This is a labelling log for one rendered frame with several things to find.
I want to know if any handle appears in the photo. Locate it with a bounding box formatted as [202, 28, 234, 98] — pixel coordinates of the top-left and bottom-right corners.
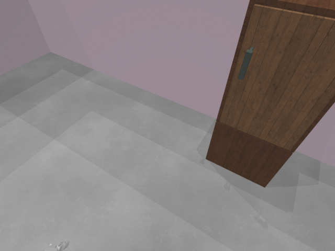
[238, 47, 254, 80]

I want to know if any robot left hand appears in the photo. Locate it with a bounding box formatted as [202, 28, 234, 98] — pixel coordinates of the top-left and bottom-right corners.
[43, 239, 70, 251]

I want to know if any cupboard door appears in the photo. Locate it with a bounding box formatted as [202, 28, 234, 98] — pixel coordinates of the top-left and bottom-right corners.
[219, 4, 335, 151]

